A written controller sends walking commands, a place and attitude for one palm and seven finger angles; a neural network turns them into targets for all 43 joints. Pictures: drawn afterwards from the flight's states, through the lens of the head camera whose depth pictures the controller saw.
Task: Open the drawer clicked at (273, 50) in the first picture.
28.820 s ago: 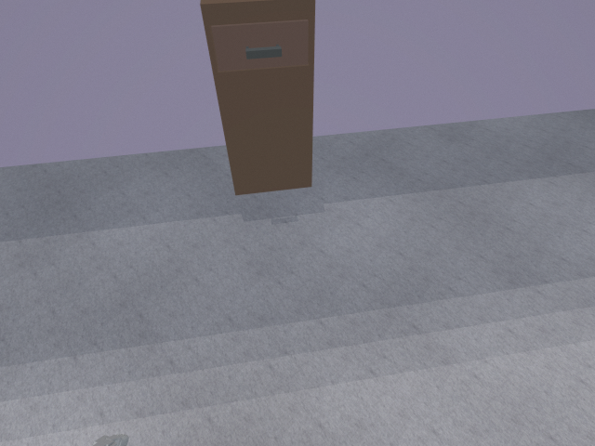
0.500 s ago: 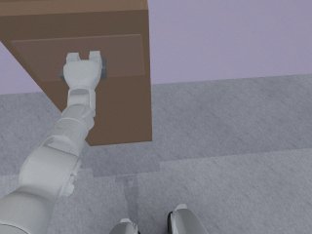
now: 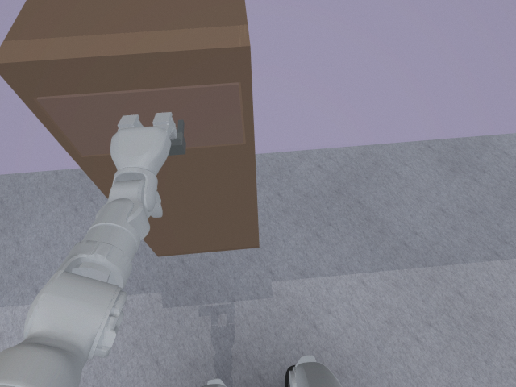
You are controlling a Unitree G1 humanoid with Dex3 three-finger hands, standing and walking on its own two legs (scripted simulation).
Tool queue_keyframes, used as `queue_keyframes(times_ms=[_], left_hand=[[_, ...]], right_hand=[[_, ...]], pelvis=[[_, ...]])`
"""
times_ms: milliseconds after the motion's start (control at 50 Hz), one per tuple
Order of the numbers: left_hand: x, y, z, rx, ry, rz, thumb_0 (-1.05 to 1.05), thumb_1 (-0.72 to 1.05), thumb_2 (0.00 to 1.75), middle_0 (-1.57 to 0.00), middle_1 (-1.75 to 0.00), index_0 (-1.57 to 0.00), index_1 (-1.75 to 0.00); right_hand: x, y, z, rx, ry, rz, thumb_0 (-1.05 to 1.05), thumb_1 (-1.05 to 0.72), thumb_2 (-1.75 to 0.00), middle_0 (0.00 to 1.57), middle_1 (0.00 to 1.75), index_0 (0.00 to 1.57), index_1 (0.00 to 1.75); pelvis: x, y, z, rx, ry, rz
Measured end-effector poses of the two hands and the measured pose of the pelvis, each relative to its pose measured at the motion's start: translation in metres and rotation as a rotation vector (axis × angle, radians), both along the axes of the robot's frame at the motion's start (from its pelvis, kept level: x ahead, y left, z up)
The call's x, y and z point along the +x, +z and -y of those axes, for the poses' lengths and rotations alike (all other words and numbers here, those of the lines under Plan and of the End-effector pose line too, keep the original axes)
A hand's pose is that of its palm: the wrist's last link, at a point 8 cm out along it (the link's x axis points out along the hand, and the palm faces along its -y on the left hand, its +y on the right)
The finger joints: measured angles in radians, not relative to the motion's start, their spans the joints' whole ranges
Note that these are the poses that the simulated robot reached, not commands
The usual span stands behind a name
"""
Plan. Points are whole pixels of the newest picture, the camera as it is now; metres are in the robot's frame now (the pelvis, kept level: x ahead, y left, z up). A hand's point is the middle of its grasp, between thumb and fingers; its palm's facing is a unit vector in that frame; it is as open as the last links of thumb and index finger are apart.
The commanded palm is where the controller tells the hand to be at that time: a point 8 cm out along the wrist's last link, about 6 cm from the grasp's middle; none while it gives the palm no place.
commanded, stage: lift the fingers back up to retry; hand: left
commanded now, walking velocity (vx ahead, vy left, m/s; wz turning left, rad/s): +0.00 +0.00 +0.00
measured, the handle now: (150, 136) +0.57 +0.18 +0.00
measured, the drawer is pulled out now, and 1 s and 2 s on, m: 0.00 0.00 0.00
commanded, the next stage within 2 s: re-aim the fingers above the handle in 0.42 s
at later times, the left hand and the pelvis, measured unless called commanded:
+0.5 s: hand (149, 166) +0.46 +0.16 +0.05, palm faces -0.06 -0.05 -1.00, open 13.8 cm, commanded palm +0.45 +0.16 +0.11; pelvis +0.04 +0.00 +0.02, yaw +1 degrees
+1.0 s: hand (166, 160) +0.47 +0.13 +0.05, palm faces -0.02 -0.05 -1.00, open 13.8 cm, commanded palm +0.45 +0.17 +0.11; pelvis +0.02 -0.01 +0.02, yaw +0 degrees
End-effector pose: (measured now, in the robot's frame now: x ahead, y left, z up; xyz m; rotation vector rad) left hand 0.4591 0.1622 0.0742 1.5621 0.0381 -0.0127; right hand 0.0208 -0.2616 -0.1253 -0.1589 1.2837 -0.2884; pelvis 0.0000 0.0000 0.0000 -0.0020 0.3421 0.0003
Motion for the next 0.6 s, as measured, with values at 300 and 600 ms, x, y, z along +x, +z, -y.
queue_keyframes(times_ms=[300,600], left_hand=[[0.009,0.041,-0.010,-0.007,0.025,0.046,0.00,-0.49,0.31,-0.32,-1.20,-0.32,-1.20],[-0.017,0.028,-0.001,-0.018,-0.060,0.037,0.00,-0.49,0.31,-0.32,-1.20,-0.32,-1.20]], right_hand=[[0.070,0.018,-0.007,0.032,0.037,0.075,0.00,-0.91,-0.90,0.20,0.30,0.20,0.30],[0.127,0.026,-0.014,0.029,0.128,0.170,0.00,-0.91,-0.90,0.20,0.30,0.20,0.30]], pelvis=[[0.034,0.020,-0.004,-0.010,0.005,0.059],[0.034,0.023,-0.001,-0.004,0.026,0.094]])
